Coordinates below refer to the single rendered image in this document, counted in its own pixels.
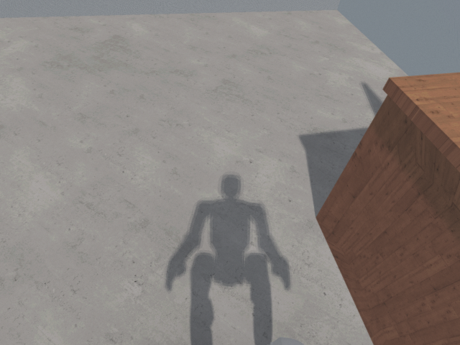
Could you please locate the table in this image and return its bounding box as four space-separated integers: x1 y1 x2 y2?
316 73 460 345

